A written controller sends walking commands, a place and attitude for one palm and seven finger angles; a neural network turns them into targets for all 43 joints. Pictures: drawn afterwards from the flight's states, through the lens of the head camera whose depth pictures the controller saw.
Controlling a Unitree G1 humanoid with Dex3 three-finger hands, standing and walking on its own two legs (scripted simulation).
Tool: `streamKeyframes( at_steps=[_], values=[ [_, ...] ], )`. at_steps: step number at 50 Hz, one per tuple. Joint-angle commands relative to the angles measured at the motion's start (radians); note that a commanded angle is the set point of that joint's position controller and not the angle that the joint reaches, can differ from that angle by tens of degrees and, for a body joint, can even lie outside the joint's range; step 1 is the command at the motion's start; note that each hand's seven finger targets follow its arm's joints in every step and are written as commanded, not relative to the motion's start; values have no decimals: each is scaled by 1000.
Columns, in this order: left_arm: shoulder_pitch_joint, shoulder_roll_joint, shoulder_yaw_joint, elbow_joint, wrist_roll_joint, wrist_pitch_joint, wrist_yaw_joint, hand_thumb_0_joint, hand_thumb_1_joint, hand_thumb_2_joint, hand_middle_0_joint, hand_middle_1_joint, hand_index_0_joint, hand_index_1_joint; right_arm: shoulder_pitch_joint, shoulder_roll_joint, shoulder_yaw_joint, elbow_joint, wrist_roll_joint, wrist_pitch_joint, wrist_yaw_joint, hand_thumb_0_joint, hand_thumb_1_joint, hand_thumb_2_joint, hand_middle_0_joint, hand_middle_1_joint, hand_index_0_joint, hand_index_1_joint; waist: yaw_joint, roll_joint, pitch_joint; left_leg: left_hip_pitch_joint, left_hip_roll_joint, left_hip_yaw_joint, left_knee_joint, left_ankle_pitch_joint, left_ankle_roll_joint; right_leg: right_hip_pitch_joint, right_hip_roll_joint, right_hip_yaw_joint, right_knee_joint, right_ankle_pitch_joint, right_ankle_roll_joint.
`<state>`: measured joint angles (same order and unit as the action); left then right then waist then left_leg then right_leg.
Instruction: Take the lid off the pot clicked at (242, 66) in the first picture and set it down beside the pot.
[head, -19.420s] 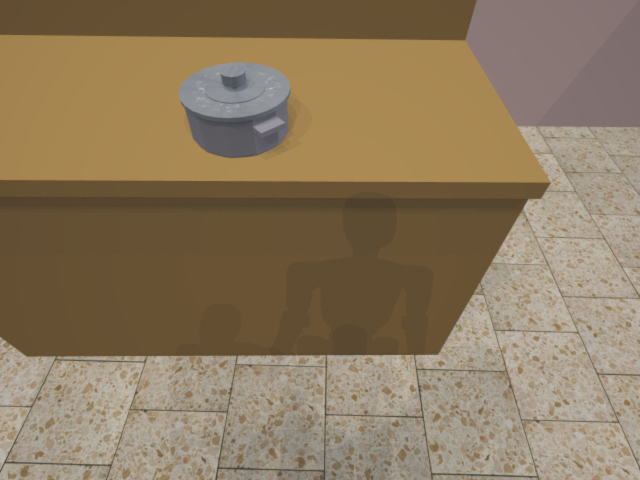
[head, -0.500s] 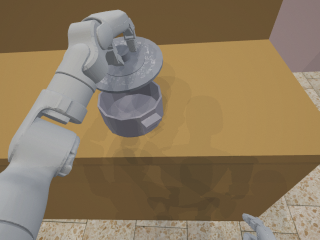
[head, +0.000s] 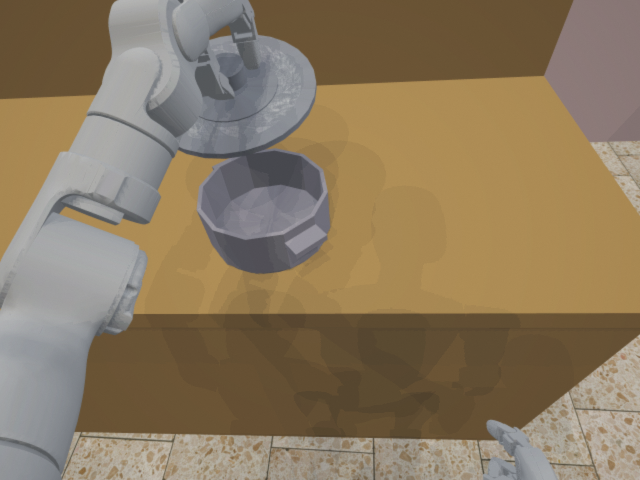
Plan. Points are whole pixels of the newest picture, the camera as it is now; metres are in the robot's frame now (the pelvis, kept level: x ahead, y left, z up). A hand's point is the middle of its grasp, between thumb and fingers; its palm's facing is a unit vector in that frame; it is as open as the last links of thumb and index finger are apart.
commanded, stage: lift the lid straight up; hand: left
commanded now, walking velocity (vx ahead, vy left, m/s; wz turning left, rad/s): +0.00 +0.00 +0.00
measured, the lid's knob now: (226, 72) +0.50 +0.11 +0.27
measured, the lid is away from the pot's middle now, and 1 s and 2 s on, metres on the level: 0.02 0.11 0.21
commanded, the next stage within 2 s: move the lid sideways beside the pot in 0.16 s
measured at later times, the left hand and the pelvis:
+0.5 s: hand (203, 60) +0.47 +0.12 +0.30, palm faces -0.11 -0.10 -0.99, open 7.2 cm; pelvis +0.00 +0.00 +0.00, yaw -1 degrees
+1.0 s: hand (136, 82) +0.46 +0.20 +0.28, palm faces -0.17 -0.09 -0.98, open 7.2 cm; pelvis +0.00 +0.00 +0.00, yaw +1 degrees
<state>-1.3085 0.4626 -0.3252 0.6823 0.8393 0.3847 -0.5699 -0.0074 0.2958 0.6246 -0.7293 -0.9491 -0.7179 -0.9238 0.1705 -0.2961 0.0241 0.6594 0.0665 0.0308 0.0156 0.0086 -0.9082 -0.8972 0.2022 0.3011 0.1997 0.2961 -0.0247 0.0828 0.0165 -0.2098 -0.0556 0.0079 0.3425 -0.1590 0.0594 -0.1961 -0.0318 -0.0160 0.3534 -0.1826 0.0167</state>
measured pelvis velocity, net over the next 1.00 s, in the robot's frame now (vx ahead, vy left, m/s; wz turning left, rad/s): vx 0.00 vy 0.00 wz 0.01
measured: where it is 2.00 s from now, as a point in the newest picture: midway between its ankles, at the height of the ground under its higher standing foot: outside the picture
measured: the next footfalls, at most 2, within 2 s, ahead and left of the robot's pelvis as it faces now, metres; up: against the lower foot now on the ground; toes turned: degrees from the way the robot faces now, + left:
none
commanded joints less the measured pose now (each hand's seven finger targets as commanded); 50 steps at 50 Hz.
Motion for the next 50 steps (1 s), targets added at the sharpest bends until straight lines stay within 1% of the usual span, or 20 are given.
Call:
streamKeyframes(
  at_steps=[1,4,5,9,10,14,15,19,22,24,28,32,34,35,39,40,44,45,48,50],
  values=[
    [-640,183,96,-143,44,13,55,0,753,836,-912,-1059,-905,-1025,-76,-117,-34,-118,6,-35,-4,0,-900,-900,200,300,200,300,-14,-155,-414,213,-4,-49,5,263,17,83,64,-18,-8,303,-60],
    [-586,167,101,-165,22,14,53,0,753,836,-912,-1059,-905,-1025,-80,-125,-37,-124,5,-29,4,0,-900,-900,200,300,200,300,-2,-114,-447,227,-6,-49,12,301,15,94,57,-21,-5,322,-64],
    [-624,240,151,-224,43,10,59,0,753,836,-912,-1059,-905,-1025,-74,-121,-36,-133,0,-33,5,0,-900,-900,200,300,200,300,11,-116,-495,236,-6,-52,13,323,13,124,59,-12,5,340,-63],
    [-635,143,79,-249,18,12,53,0,753,836,-912,-1059,-905,-1025,-88,-115,-38,-136,5,-28,8,0,-900,-900,200,300,200,300,-9,-110,-472,262,0,-58,20,352,15,93,60,-23,-4,333,-65],
    [-676,231,137,-283,40,12,58,0,753,836,-912,-1059,-905,-1025,-87,-114,-36,-141,3,-33,9,0,-900,-900,200,300,200,300,5,-112,-502,259,-2,-58,16,332,12,112,63,-13,2,324,-64],
    [-657,239,144,-246,48,10,63,0,753,836,-912,-1059,-905,-1025,-91,-120,-32,-129,2,-27,3,0,-900,-900,200,300,200,300,8,-124,-484,242,0,-54,12,341,13,123,58,-18,1,341,-67],
    [-700,303,187,-297,76,5,72,0,753,836,-912,-1059,-905,-1025,-89,-113,-32,-140,-4,-35,3,0,-900,-900,200,300,200,300,21,-115,-527,249,-2,-58,11,360,11,147,60,-7,11,351,-69],
    [-546,246,167,-114,68,24,67,0,753,836,-912,-1059,-905,-1025,-86,-121,-34,-121,-2,-11,2,0,-900,-900,200,300,200,300,17,-162,-433,190,4,-44,1,337,12,127,55,-20,-5,342,-69],
    [-575,311,196,-172,93,20,62,0,753,836,-912,-1059,-905,-1025,-106,-118,-29,-148,-3,-3,-3,0,-900,-900,200,300,200,300,30,-188,-467,173,0,-31,-3,308,16,159,48,-9,7,349,-62],
    [-570,202,109,-240,65,7,52,0,753,836,-912,-1059,-905,-1025,-120,-113,-34,-163,5,0,3,0,-900,-900,200,300,200,300,10,-138,-493,223,1,-37,14,357,17,137,48,-15,3,354,-63],
    [-574,332,188,-223,94,18,42,0,753,836,-912,-1059,-905,-1025,-103,-123,-33,-160,5,4,-8,0,-900,-900,200,300,200,300,12,-155,-457,204,-3,-33,10,290,23,126,55,-6,-6,317,-59],
    [-644,360,188,-256,82,1,37,0,753,836,-912,-1059,-905,-1025,-99,-125,-31,-156,12,0,-17,0,-900,-900,200,300,200,300,2,-137,-441,208,-5,-39,4,247,24,114,58,-8,-12,283,-56],
    [-606,320,157,-255,62,-10,35,0,753,836,-912,-1059,-905,-1025,-90,-131,-37,-152,12,-1,-16,0,-900,-900,200,300,200,300,-5,-100,-456,230,-7,-48,14,276,23,107,58,-15,-18,292,-60],
    [-626,379,189,-271,86,-12,39,0,753,836,-912,-1059,-905,-1025,-82,-130,-35,-157,11,-4,-17,0,-900,-900,200,300,200,300,2,-92,-475,227,-9,-45,12,263,21,119,61,-4,-14,279,-59],
    [-550,325,135,-124,73,-11,22,0,753,836,-912,-1059,-905,-1025,-68,-145,-38,-130,19,18,-18,0,-900,-900,200,300,200,300,-20,-99,-369,178,-6,-43,-3,186,17,68,60,-24,-38,220,-58],
    [-602,393,180,-197,89,-20,28,0,753,836,-912,-1059,-905,-1025,-60,-142,-39,-142,17,13,-18,0,-900,-900,200,300,200,300,-7,-94,-419,190,-8,-43,-5,187,18,93,63,-13,-30,214,-57],
    [-606,311,108,-240,68,-46,26,0,753,836,-912,-1059,-905,-1025,-68,-136,-40,-150,19,7,-22,0,-900,-900,200,300,200,300,-27,-39,-453,246,-5,-57,15,228,18,71,67,-20,-33,225,-62],
    [-633,380,156,-242,85,-47,30,0,753,836,-912,-1059,-905,-1025,-54,-140,-40,-146,19,5,-25,0,-900,-900,200,300,200,300,-22,-52,-453,239,-2,-56,12,210,17,71,72,-16,-32,207,-60],
    [-590,441,196,-115,93,-44,20,0,753,836,-912,-1059,-905,-1025,-41,-152,-36,-128,20,18,-33,0,-900,-900,200,300,200,300,-21,-104,-397,174,-6,-49,-1,162,23,80,67,-18,-40,200,-54],
    [-669,500,228,-247,92,-68,28,0,753,836,-912,-1059,-905,-1025,-31,-155,-40,-143,19,12,-29,0,-900,-900,200,300,200,300,-12,-46,-493,214,-8,-57,2,229,16,120,70,-13,-25,242,-59]
  ],
)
